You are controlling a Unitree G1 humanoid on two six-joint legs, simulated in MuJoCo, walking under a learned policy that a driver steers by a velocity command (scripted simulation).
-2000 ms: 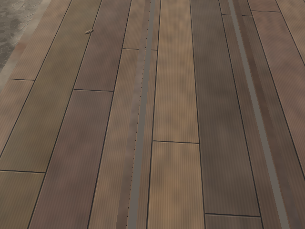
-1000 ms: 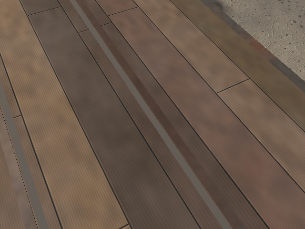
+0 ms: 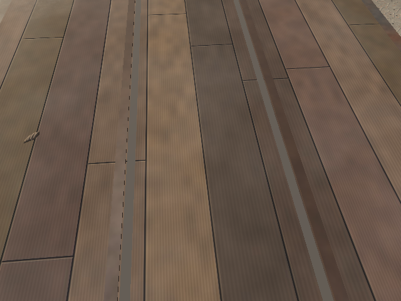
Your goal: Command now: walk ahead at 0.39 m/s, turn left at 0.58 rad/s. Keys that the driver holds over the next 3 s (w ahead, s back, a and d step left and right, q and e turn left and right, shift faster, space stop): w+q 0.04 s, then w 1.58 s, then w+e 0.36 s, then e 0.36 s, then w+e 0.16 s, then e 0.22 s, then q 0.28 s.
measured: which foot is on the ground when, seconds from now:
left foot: down 0.00-0.00, up 0.02-0.42, down 0.44-1.00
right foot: down 0.00-0.44, up 0.46-0.96, down 0.98-1.00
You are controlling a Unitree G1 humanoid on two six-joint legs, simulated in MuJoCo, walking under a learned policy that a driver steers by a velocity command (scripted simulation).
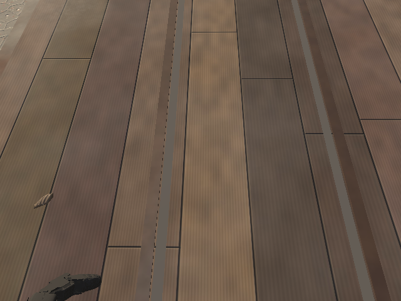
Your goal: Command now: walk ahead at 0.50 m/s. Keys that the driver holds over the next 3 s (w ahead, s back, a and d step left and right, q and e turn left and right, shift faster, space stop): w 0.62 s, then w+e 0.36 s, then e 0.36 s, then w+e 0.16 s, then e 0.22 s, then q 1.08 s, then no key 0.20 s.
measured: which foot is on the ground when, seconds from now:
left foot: down 0.00-0.00, up 0.02-0.50, down 0.52-1.00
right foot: down 0.00-0.54, up 0.56-1.00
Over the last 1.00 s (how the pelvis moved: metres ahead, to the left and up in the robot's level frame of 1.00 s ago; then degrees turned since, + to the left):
0.51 0.07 -0.02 7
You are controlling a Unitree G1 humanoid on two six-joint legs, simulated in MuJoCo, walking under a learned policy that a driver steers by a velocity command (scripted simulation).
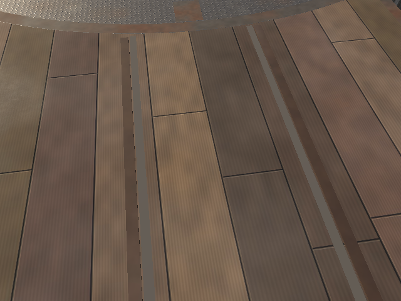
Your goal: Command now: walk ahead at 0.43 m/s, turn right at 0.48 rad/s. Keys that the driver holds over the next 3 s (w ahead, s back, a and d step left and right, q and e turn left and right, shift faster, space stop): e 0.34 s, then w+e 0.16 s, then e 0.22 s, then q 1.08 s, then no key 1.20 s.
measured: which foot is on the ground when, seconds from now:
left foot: down 0.00-0.04, up 0.06-0.52, down 0.54-0.92, up 0.94-1.00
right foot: up 0.00-0.04, down 0.06-0.54, up 0.56-0.90, down 0.92-1.00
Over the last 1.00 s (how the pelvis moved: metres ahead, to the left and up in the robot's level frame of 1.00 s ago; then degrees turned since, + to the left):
0.55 0.02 0.01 -9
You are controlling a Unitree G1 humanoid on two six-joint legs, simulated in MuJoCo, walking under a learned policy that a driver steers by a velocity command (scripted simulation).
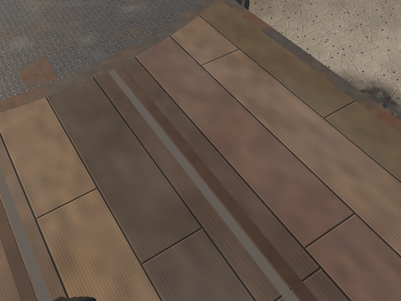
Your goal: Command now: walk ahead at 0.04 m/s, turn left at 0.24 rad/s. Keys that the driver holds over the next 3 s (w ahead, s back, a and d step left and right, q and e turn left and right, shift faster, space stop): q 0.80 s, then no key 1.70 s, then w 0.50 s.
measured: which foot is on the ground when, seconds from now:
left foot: up 0.00-0.24, down 0.26-0.86, up 0.88-1.00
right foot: down 0.00-0.26, up 0.28-0.84, down 0.86-1.00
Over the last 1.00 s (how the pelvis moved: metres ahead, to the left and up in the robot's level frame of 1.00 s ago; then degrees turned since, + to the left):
0.29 -0.06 0.00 -24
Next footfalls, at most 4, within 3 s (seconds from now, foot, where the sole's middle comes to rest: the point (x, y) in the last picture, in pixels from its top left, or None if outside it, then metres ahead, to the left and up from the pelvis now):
0.26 left None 0.04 0.12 -0.77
0.86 right None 0.14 -0.08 -0.77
1.20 left None -0.03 0.13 -0.77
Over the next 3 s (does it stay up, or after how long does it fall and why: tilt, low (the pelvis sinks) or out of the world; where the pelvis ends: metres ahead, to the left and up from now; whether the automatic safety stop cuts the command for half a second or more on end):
stays up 0.14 0.06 0.01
